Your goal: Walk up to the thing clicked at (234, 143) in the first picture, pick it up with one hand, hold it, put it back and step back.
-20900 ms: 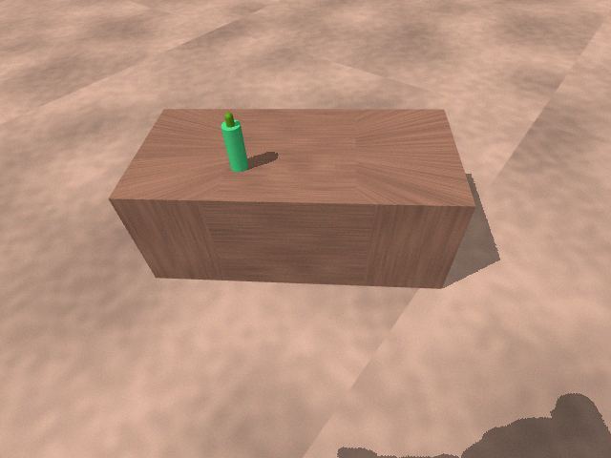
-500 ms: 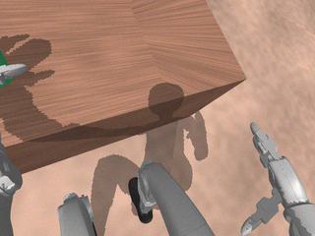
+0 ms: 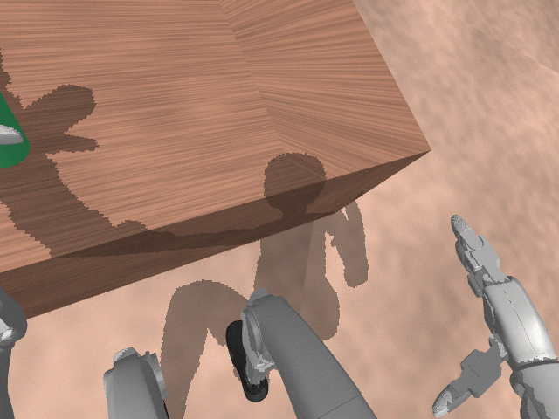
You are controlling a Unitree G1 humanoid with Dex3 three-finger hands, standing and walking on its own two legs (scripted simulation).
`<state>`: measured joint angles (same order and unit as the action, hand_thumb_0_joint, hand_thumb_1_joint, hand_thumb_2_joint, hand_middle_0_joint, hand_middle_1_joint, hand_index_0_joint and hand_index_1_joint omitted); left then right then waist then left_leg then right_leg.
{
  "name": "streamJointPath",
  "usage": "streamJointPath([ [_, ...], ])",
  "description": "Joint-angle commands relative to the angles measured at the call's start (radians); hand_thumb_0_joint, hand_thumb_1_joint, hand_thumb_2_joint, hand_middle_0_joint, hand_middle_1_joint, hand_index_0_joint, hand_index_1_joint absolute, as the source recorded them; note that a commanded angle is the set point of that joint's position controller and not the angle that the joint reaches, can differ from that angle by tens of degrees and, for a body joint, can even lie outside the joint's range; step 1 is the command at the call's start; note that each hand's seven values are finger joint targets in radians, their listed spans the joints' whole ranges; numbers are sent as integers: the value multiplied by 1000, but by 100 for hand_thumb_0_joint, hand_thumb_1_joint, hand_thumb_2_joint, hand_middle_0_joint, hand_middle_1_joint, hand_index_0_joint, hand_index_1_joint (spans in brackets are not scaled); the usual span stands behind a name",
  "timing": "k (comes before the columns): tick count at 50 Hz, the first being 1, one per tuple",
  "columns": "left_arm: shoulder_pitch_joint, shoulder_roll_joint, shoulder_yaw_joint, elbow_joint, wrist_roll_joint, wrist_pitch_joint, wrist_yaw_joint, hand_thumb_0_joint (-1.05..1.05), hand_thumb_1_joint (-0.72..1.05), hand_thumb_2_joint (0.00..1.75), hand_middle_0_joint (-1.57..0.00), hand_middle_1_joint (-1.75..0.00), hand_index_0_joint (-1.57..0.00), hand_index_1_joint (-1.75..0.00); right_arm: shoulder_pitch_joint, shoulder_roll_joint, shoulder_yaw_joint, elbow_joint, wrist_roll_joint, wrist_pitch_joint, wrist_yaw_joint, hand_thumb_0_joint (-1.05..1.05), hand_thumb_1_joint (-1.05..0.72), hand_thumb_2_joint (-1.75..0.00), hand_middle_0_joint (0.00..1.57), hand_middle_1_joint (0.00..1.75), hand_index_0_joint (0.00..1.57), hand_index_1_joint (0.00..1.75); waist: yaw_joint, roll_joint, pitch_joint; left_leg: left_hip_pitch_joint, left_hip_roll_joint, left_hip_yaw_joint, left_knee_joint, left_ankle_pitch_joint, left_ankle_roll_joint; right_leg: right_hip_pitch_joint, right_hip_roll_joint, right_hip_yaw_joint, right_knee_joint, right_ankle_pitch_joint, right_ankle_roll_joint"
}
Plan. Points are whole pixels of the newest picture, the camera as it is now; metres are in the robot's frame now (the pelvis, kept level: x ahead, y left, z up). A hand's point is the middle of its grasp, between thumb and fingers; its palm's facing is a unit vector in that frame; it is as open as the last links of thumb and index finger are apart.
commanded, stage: withdraw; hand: left
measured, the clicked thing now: out of the picture +0.58 +0.21 -0.03
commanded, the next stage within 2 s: rise in 0.12 s
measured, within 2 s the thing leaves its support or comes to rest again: neither
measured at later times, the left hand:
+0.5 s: hand out of the picture +0.56 +0.31 +0.12, palm faces +0.34 -0.92 -0.21, open 17.5 cm
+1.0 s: hand out of the picture +0.39 +0.25 +0.10, palm faces +0.21 -0.94 -0.26, open 17.7 cm
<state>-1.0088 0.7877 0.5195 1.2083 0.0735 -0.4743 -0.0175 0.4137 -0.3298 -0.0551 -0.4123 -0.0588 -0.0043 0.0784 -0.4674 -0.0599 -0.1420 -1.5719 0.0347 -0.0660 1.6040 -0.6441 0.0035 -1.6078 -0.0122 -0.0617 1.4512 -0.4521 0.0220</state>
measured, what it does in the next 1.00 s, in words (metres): rises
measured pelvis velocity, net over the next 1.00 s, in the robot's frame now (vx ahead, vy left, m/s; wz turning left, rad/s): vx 0.07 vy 0.01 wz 0.04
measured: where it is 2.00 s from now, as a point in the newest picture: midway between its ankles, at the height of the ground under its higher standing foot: (208, 410)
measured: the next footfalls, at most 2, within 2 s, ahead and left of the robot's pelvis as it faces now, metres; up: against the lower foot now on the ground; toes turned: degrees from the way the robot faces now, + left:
none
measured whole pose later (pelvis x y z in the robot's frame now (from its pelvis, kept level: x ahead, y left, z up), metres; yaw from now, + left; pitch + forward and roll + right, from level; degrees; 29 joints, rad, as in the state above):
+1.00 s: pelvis +0.07 +0.01 +0.14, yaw +2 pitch +15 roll -2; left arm -0.21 0.33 0.19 0.63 -0.01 0.02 0.06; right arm 0.40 -0.23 0.03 0.07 0.05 0.13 -0.01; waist -0.06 -0.01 -0.14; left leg -0.69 0.02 0.00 0.95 -0.52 0.01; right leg -0.75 -0.02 -0.02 0.88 -0.38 0.03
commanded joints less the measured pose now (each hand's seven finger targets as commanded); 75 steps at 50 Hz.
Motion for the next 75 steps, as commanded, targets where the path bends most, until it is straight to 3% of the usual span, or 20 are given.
streamJointPath([
  [1, -441, 278, 1, -217, -16, -21, -48, 0, -61, 5, -6, -5, -7, -5, 40, -181, -131, -147, 15, -26, -33, 0, 53, -5, 5, 5, 5, 5, 70, 554, -672, 631, -6, -10, -264, 480, -35, 462, 40, 15, -148, 263, -62],
  [4, -441, 332, 28, -226, -26, 10, -64, 0, -61, 2, -6, -4, -6, -4, 74, -154, -103, -54, 16, -14, -40, 0, 53, -5, 5, 5, 5, 5, 97, 525, -611, 563, -14, 13, -292, 423, -20, 543, 33, 36, -192, 263, -53],
  [12, -327, 154, -45, -65, -66, 63, -136, 0, -61, 8, -5, -9, -5, -10, 31, -141, -68, -38, 27, -21, -60, 0, 58, -5, 5, 5, 5, 5, 113, 339, -521, 591, -7, 15, -395, 411, -13, 620, 41, 20, -288, 279, -53],
  [13, -252, 281, -33, 23, 24, 146, -77, 0, -61, 7, -7, -8, -7, -8, 83, -188, -95, -88, 32, 2, -61, 0, 53, -6, 5, 5, 5, 5, 153, 381, -582, 709, -9, 14, -444, 459, -25, 677, 40, 12, -317, 302, -57],
  [16, -425, 252, -69, -150, 18, 195, -36, 0, -61, 8, -8, -8, -7, -9, 118, -161, -89, -16, 43, 47, -55, 0, 52, -6, 5, 5, 5, 5, 156, 395, -606, 772, -10, 20, -484, 455, -31, 713, 45, 20, -359, 296, -55],
  [21, -426, 390, -6, -234, 48, 244, 40, 0, -53, 8, -6, -6, -5, -6, 69, -162, -73, -7, 55, 83, -60, 0, 34, -17, 13, 13, 13, 13, 218, 378, -648, 875, -12, 33, -548, 554, -34, 854, 39, 30, -409, 373, -53],
  [23, -336, 263, -51, -88, 38, 270, 49, 0, -54, 7, -5, -6, -5, -6, 53, -118, -24, 49, 57, 92, -53, 0, 18, -33, 12, 17, 12, 17, 208, 319, -492, 831, -12, 42, -576, 541, -29, 842, 39, 30, -443, 372, -50],
  [25, -342, 223, -70, -48, 36, 282, 54, 0, -55, 6, -5, -6, -5, -6, -3, -75, 37, 103, 58, 95, -46, 0, 2, -49, 13, 18, 13, 18, 226, 314, -398, 819, -9, 37, -609, 520, -31, 805, 41, 25, -472, 328, -52],
  [28, -270, 169, -107, -5, 31, 305, 49, 0, -54, 6, -5, -6, -5, -6, -30, -32, 93, 129, 59, 92, -29, 0, -22, -54, 14, 20, 14, 20, 260, 329, -405, 861, -4, 33, -640, 527, -36, 800, 43, 15, -496, 296, -56],
  [30, -138, 155, -97, 21, 22, 325, 42, 0, -56, 5, -5, -5, -5, -5, -19, -54, 76, 131, 62, 92, -25, 0, -38, -60, 15, 21, 15, 21, 275, 289, -414, 877, -3, 40, -653, 572, -36, 849, 44, 8, -511, 341, -53],
  [33, -99, 76, -158, -127, 1, 355, 27, 0, -54, 6, -5, -6, -5, -6, 21, -58, 44, 194, 70, 96, -21, 0, -49, -66, 16, 23, 16, 23, 290, 292, -467, 946, 0, 41, -667, 624, -36, 889, 43, 8, -529, 378, -56],
  [35, -24, 112, -115, -303, -13, 369, 34, 0, -56, 5, -5, -5, -5, -6, 20, -105, -8, 172, 84, 91, -27, 0, -53, -69, 16, 24, 16, 24, 321, 277, -545, 1007, 3, 40, -690, 644, -37, 969, 44, 9, -543, 407, -56],
  [37, 145, -87, -212, -301, -41, 397, 27, 0, -58, 4, -5, -5, -5, -5, 20, -87, -6, 191, 93, 90, -36, 0, -65, -76, 18, 26, 18, 26, 307, 186, -434, 990, 6, 35, -711, 643, -36, 967, 45, 3, -564, 407, -55],
  [42, 269, -99, -222, -671, -68, 411, 62, 0, -61, 2, -4, -5, -4, -5, -37, -39, 23, 225, 110, 86, -66, 0, -83, -86, 19, 29, 19, 29, 398, 207, -446, 1052, -3, 40, -762, 644, -38, 1058, 30, 14, -598, 393, -54],
  [44, 397, -179, -259, -687, -76, 418, 75, 0, -61, 0, -4, -4, -4, -4, -12, 4, 48, 289, 111, 88, -79, 0, -83, -87, 19, 29, 19, 29, 404, 176, -344, 1011, -11, 54, -781, 607, -29, 1086, 23, 21, -609, 388, -50],
  [48, 552, -209, -261, -856, -90, 428, 99, 0, -61, 1, -4, -4, -4, -4, -7, 5, 41, 339, 107, 83, -102, 0, -89, -90, 20, 30, 20, 30, 436, 203, -308, 1051, -14, 62, -811, 604, -32, 1112, 12, 27, -627, 376, -51],
  [51, 729, -327, -333, -948, -108, 441, 103, 0, -61, 0, -4, -4, -4, -4, -2, 6, 23, 355, 107, 78, -115, 0, -89, -90, 20, 30, 20, 30, 435, 197, -251, 1080, -11, 62, -832, 628, -37, 1107, 12, 19, -634, 380, -51],
  [56, 977, -408, -395, -1064, -116, 464, 104, 0, -59, 3, -5, -5, -5, -5, -16, 11, 9, 345, 111, 67, -130, 0, -89, -90, 20, 30, 20, 30, 451, 116, -224, 1064, -24, 79, -833, 592, -20, 1176, 2, 19, -648, 407, -42],
  [63, 1264, -460, -463, -1219, -113, 483, 109, 0, -59, 4, -5, -5, -5, -5, -2, 13, 1, 342, 112, 59, -151, 0, -89, -90, 20, 30, 20, 30, 456, 43, -112, 1022, -37, 93, -842, 486, -4, 1145, -4, 17, -671, 333, -28],
  [75, 1348, -470, -468, -1292, -101, 469, 127, 0, -57, 4, -5, -5, -5, -5, 1, 36, 7, 312, 95, 32, -184, 0, -89, -90, 20, 30, 20, 30, 459, 45, -66, 974, -57, 111, -835, 276, 15, 1099, -23, 41, -705, 150, -17],
])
